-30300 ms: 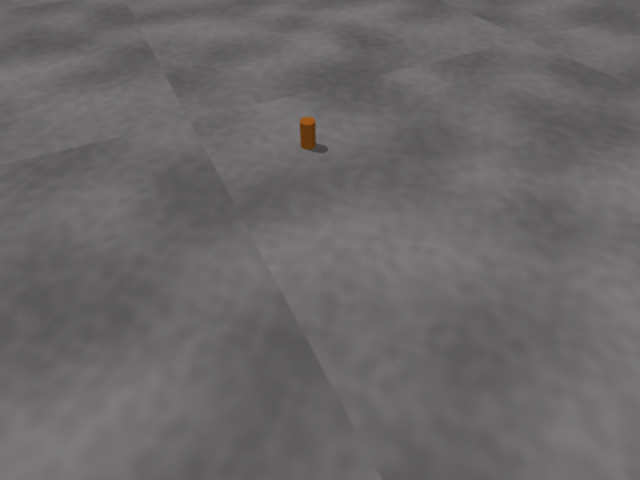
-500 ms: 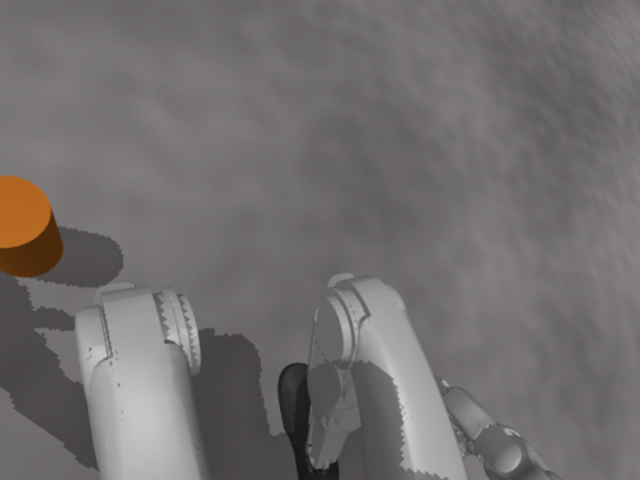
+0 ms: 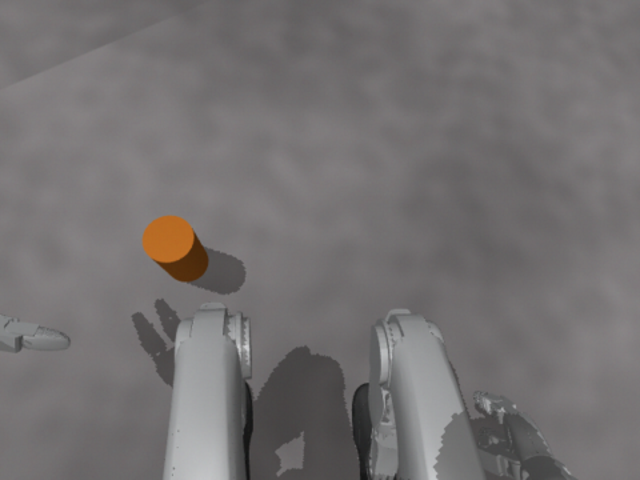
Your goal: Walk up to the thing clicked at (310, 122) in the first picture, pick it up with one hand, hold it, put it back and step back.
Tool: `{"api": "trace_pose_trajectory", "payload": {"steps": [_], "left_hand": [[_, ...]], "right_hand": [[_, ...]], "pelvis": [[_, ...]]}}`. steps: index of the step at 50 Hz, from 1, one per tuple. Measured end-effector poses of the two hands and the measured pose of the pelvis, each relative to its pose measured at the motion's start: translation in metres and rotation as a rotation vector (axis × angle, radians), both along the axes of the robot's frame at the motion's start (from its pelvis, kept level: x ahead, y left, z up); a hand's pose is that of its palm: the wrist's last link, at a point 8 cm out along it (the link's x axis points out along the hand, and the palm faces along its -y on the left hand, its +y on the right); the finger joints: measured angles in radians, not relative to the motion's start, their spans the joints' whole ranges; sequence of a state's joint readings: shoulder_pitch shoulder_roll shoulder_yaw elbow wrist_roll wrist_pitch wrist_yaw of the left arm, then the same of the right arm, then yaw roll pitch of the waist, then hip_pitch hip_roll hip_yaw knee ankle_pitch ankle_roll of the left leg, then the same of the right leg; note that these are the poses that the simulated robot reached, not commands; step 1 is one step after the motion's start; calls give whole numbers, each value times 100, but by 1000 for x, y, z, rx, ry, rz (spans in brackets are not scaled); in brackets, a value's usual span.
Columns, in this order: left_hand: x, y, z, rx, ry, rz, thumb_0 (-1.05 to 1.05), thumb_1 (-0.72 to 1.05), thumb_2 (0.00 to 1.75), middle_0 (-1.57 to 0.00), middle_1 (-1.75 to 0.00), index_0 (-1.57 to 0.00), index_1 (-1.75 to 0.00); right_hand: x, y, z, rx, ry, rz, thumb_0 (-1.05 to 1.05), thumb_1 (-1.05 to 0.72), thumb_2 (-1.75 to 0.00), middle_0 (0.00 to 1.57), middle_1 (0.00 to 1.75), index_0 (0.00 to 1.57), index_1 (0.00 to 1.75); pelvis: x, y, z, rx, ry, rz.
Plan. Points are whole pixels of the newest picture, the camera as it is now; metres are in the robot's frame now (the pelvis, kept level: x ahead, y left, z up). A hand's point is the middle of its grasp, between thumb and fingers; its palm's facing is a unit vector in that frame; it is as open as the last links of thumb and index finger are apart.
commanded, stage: home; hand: left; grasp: from the side
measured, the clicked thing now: (179, 251) +0.45 +0.27 -0.32
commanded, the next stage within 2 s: none
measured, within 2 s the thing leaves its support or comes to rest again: neither
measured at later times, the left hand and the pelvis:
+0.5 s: hand out of the picture +0.26 +0.27 +0.14, palm faces +0.27 -0.88 -0.39, open 17.5 cm; pelvis +0.06 +0.00 +0.23, yaw +7 degrees
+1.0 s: hand out of the picture +0.24 +0.21 +0.27, palm faces +0.24 -0.93 -0.29, open 17.6 cm; pelvis +0.10 +0.01 +0.32, yaw +8 degrees
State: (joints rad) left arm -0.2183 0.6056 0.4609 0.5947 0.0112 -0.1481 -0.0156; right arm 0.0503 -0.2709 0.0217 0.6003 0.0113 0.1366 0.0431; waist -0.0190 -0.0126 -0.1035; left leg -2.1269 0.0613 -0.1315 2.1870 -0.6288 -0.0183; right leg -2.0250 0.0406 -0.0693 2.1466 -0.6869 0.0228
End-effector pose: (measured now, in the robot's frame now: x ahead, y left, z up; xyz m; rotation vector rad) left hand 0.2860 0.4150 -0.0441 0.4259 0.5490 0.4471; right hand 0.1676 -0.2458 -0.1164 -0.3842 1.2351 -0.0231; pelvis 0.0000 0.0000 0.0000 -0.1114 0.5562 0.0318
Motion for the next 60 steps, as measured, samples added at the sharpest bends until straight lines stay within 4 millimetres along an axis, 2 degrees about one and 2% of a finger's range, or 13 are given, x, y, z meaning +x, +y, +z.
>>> {"api": "trace_pose_trajectory", "payload": {"steps": [3, 7, 14, 19, 25, 31, 39, 45, 53, 60], "left_hand": [[-14, -22, 21, -20, 53, -4, -1, -49, 8, -6, -6, -6, -6], [-30, -47, 54, -57, 106, 14, -1, -50, 8, -6, -6, -6, -6], [-47, -71, 122, -101, 158, 74, -1, -54, 6, -6, -5, -6, -5], [-51, -88, 168, -139, 183, 91, -1, -55, 5, -6, -5, -5, -5], [-57, -111, 214, -198, 215, 96, -1, -56, 5, -6, -5, -5, -5], [-61, -129, 261, -234, 216, 82, -1, -56, 5, -6, -5, -5, -5], [-64, -149, 320, -253, 160, 27, -1, -55, 5, -6, -5, -5, -5], [-68, -158, 342, -270, 125, 4, -1, -56, 4, -6, -5, -5, -5], [-80, -159, 340, -275, 147, 14, -1, -57, 4, -5, -4, -5, -5], [-83, -163, 340, -280, 151, 12, -1, -58, 3, -5, -4, -5, -4]], "right_hand": [[6, 2, 22, 20, -18, -18, 0, -90, -90, 21, 30, 20, 30], [22, 5, 63, 30, -75, -31, 0, -90, -90, 21, 30, 20, 30], [60, 6, 149, 15, -229, -36, 0, -90, -90, 21, 30, 20, 30], [80, 7, 209, 1, -328, -32, 0, -90, -90, 21, 30, 20, 30], [91, 12, 272, -14, -398, -41, 0, -90, -90, 20, 30, 20, 30], [91, 22, 319, -15, -440, -62, 0, -90, -90, 20, 30, 20, 30], [92, 38, 354, 11, -503, -91, 1, -90, -90, 21, 30, 20, 30], [102, 47, 367, 41, -556, -78, 1, -90, -90, 21, 30, 20, 30], [113, 48, 377, 53, -602, -32, 1, -90, -90, 21, 30, 20, 30], [112, 40, 380, 41, -613, -19, 1, -90, -90, 21, 30, 20, 30]], "pelvis": [[2, -3, 27, 15, 12, 9], [9, -7, 67, 31, 7, 23], [27, -11, 137, 51, -41, 48], [42, -10, 184, 60, -95, 66], [60, -5, 234, 66, -169, 85], [76, 2, 275, 74, -246, 101], [93, 11, 308, 84, -334, 108], [98, 13, 317, 91, -373, 108], [95, 10, 320, 97, -395, 113], [92, 6, 322, 102, -408, 115]]}}
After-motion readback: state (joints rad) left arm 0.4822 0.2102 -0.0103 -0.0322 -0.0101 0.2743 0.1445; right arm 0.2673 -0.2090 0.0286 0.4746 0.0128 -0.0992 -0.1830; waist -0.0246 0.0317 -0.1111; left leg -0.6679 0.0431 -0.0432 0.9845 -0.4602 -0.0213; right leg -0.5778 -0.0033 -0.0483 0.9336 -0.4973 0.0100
